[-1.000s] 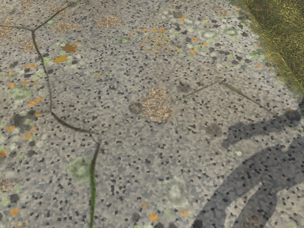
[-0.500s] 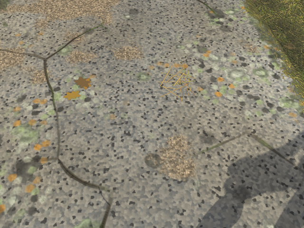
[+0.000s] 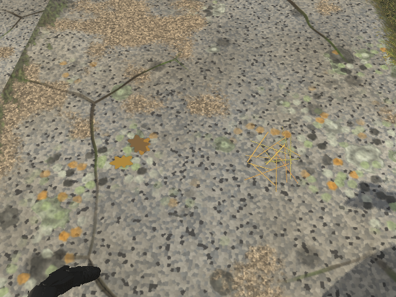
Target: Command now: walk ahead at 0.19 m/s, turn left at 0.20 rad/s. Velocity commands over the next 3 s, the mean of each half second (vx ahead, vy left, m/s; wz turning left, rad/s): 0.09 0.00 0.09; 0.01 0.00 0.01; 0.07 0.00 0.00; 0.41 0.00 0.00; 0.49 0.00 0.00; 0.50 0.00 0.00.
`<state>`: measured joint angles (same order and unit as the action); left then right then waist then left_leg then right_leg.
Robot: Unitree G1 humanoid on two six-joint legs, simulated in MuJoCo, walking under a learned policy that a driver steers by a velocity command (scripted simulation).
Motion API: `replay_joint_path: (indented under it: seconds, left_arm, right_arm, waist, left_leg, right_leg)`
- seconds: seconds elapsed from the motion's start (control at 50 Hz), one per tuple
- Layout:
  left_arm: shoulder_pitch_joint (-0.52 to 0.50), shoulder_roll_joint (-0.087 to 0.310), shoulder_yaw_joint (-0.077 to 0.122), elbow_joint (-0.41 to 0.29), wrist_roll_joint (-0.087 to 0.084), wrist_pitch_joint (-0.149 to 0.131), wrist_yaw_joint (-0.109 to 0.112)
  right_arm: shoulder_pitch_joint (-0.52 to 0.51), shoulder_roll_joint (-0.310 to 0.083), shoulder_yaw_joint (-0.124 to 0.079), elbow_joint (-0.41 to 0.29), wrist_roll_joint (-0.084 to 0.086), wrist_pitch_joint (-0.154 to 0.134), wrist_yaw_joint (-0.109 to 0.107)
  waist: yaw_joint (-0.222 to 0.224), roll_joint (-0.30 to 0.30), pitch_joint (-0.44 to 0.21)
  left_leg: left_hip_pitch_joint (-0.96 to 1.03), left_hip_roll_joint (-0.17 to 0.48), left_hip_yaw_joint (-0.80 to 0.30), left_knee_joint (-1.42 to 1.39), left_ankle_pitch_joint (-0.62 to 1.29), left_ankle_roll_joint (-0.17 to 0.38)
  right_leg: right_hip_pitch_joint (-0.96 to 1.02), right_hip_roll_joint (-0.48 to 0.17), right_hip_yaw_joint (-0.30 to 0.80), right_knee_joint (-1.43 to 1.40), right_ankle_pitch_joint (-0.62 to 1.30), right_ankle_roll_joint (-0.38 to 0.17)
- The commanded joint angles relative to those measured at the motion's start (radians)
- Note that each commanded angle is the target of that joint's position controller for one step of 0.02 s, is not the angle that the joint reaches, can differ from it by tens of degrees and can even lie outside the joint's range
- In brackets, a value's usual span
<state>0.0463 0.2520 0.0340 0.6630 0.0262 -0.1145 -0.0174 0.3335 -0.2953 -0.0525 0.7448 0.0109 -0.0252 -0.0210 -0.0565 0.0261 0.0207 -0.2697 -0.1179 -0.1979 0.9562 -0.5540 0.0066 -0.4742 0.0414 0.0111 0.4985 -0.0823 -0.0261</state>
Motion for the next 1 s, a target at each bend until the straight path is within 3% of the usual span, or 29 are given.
replay_joint_path:
  seconds: [0.02,0.04,0.06,0.08,0.12,0.16,0.22,0.24,0.26,0.28,0.3,0.32,0.36,0.42,0.56,1.0]
  left_arm:
    - [0.180,0.113,0.035,-0.023,-0.018,0.029,0.006]
    - [0.119,0.081,0.018,-0.023,-0.013,0.036,0.004]
    - [0.072,0.070,0.010,-0.019,-0.006,0.041,0.002]
    - [0.039,0.084,0.014,-0.012,-0.001,0.048,-0.001]
    - [0.026,0.107,0.024,0.000,0.002,0.054,-0.001]
    - [0.050,0.117,0.028,0.018,-0.006,0.060,0.004]
    - [0.037,0.105,0.017,0.030,-0.021,0.074,0.006]
    - [0.063,0.080,0.007,0.044,-0.019,0.074,0.003]
    - [0.084,0.061,-0.002,0.055,-0.008,0.073,0.001]
    - [0.132,0.070,0.002,0.057,-0.001,0.071,-0.003]
    - [0.111,0.068,0.002,0.063,-0.002,0.074,0.002]
    - [0.094,0.078,0.005,0.066,-0.006,0.077,0.007]
    - [0.112,0.074,0.007,0.083,-0.009,0.083,0.017]
    - [0.127,0.069,0.008,0.102,-0.009,0.080,0.020]
    - [0.123,0.070,0.012,0.147,-0.020,0.089,0.026]
    - [0.108,0.068,0.022,0.331,-0.026,0.121,0.056]
  right_arm:
    - [0.042,-0.144,-0.027,-0.065,0.006,0.008,-0.002]
    - [-0.004,-0.126,-0.026,-0.076,-0.002,0.025,-0.006]
    - [-0.010,-0.099,-0.022,-0.081,-0.006,0.041,-0.008]
    - [0.014,-0.062,-0.013,-0.073,-0.006,0.051,-0.009]
    - [0.033,-0.022,0.000,-0.058,-0.013,0.050,-0.013]
    - [0.024,-0.026,0.001,-0.050,-0.015,0.047,-0.012]
    - [0.000,-0.032,-0.004,-0.043,-0.023,0.054,-0.005]
    - [-0.035,-0.042,-0.004,-0.060,-0.038,0.056,-0.005]
    - [-0.059,-0.073,-0.007,-0.082,-0.048,0.056,-0.009]
    - [-0.097,-0.139,-0.022,-0.089,-0.039,0.058,-0.014]
    - [-0.100,-0.099,-0.019,-0.073,-0.035,0.053,-0.009]
    - [-0.108,-0.060,-0.008,-0.072,-0.040,0.045,-0.006]
    - [-0.116,-0.040,-0.001,-0.070,-0.039,0.026,-0.003]
    - [-0.088,-0.044,-0.003,-0.060,-0.027,0.009,-0.006]
    - [-0.078,-0.034,-0.002,-0.049,-0.022,0.010,-0.009]
    - [-0.046,-0.009,-0.004,0.106,-0.018,0.006,-0.019]
  waist:
    - [0.098,-0.093,-0.263]
    - [0.076,-0.071,-0.176]
    - [0.040,-0.102,-0.135]
    - [0.016,-0.139,-0.105]
    - [0.012,-0.181,-0.123]
    - [0.024,-0.175,-0.177]
    - [0.010,-0.151,-0.157]
    - [0.016,-0.133,-0.125]
    - [0.029,-0.085,-0.097]
    - [0.088,0.031,-0.049]
    - [0.072,0.082,-0.032]
    - [0.065,0.078,0.002]
    - [0.070,0.081,0.011]
    - [0.065,0.034,-0.028]
    - [0.062,-0.015,-0.055]
    - [0.070,-0.020,-0.004]
  left_leg:
    - [-0.374,0.086,0.018,0.353,-0.046,-0.068]
    - [-0.354,0.116,0.034,0.279,-0.013,-0.076]
    - [-0.278,0.154,0.049,0.173,0.015,-0.077]
    - [-0.186,0.151,0.096,0.062,0.038,-0.082]
    - [-0.063,0.139,0.148,-0.103,0.084,-0.088]
    - [0.006,0.142,0.152,-0.218,0.205,-0.081]
    - [0.139,0.127,0.177,-0.427,0.390,-0.041]
    - [0.168,0.146,0.149,-0.479,0.418,-0.020]
    - [0.184,0.215,0.070,-0.512,0.434,0.011]
    - [0.103,0.245,0.042,-0.509,0.327,0.051]
    - [-0.027,0.218,0.053,-0.544,0.120,0.061]
    - [-0.079,0.197,0.060,-0.564,0.077,0.046]
    - [-0.081,0.184,0.077,-0.550,0.179,0.018]
    - [-0.024,0.177,0.089,-0.496,0.332,0.010]
    - [0.010,0.162,0.105,-0.460,0.469,0.014]
    - [0.022,0.137,0.139,-0.519,0.426,0.006]
  right_leg:
    - [0.580,-0.388,0.426,-0.067,0.414,-0.247]
    - [0.441,-0.341,0.353,-0.104,0.357,-0.226]
    - [0.323,-0.298,0.299,-0.139,0.304,-0.201]
    - [0.218,-0.245,0.227,-0.170,0.295,-0.183]
    - [0.163,-0.211,0.151,-0.177,0.388,-0.193]
    - [0.198,-0.232,0.154,-0.165,0.366,-0.205]
    - [0.134,-0.209,0.146,-0.163,-0.016,-0.158]
    - [0.091,-0.182,0.146,-0.169,-0.186,-0.106]
    - [0.048,-0.148,0.130,-0.145,-0.334,-0.050]
    - [0.046,-0.076,0.068,-0.121,-0.367,-0.008]
    - [0.144,-0.051,0.018,-0.083,-0.294,0.018]
    - [0.176,-0.050,0.016,-0.059,-0.249,0.023]
    - [0.194,-0.059,0.021,-0.040,-0.184,0.010]
    - [0.211,-0.065,0.023,-0.022,-0.087,0.002]
    - [0.255,-0.073,0.026,0.010,0.028,0.009]
    - [0.286,-0.074,0.028,-0.032,-0.018,0.019]
